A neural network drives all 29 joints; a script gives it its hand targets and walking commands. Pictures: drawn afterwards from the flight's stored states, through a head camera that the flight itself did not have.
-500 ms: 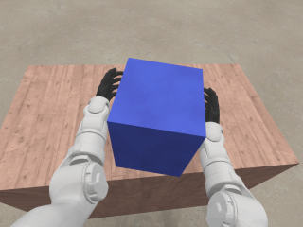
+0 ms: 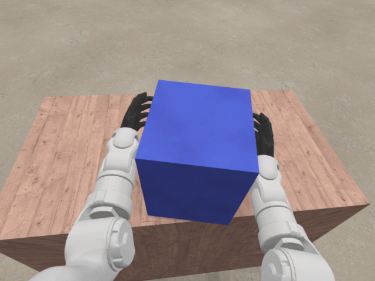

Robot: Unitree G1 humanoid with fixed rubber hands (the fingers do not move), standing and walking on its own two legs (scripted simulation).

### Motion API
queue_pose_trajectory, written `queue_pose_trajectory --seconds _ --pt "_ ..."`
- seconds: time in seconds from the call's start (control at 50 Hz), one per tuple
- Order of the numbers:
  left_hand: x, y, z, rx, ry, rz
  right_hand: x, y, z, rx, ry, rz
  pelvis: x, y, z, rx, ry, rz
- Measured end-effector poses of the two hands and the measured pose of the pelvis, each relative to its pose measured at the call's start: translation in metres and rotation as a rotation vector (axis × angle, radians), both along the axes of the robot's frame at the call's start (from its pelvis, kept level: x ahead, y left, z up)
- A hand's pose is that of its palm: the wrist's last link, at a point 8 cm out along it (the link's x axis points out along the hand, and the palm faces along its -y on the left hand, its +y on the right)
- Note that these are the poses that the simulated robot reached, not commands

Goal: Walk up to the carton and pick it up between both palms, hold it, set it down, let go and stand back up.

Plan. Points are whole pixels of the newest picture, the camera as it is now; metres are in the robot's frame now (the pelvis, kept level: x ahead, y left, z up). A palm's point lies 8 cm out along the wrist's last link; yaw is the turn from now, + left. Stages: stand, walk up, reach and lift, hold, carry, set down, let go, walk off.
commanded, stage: reach and lift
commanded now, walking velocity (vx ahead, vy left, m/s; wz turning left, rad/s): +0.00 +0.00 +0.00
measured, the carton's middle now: (195, 156) +0.38 +0.01 +0.05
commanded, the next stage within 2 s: none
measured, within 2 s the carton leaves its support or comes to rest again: neither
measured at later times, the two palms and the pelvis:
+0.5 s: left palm (121, 121) +0.39 +0.16 +0.15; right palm (266, 140) +0.37 -0.13 +0.14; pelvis -0.01 +0.00 +0.00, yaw +0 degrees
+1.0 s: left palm (113, 113) +0.37 +0.16 +0.19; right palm (270, 130) +0.36 -0.13 +0.17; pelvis -0.02 +0.00 +0.00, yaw +1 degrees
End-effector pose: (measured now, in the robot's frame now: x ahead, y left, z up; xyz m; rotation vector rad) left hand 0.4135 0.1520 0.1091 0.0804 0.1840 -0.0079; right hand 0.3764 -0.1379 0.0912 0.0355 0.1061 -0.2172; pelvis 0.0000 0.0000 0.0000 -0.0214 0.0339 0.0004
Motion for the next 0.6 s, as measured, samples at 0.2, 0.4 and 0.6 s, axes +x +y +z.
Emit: queue_pose_trajectory --seconds 0.2,0.4,0.6 --pt "-0.015 0.004 0.015 -0.021 0.006 0.027 -0.009 0.004 0.020 0.015 0.004 0.016 -0.009 0.000 0.000 0.000 -0.050 0.001" --pt "-0.023 0.009 0.034 -0.018 -0.006 0.056 -0.009 0.008 0.038 0.026 -0.008 0.042 -0.014 0.000 0.000 0.000 -0.067 0.002" --pt "-0.027 0.010 0.050 0.003 -0.013 0.078 -0.008 0.009 0.050 0.036 -0.013 0.062 -0.015 0.000 0.000 0.000 -0.079 0.003"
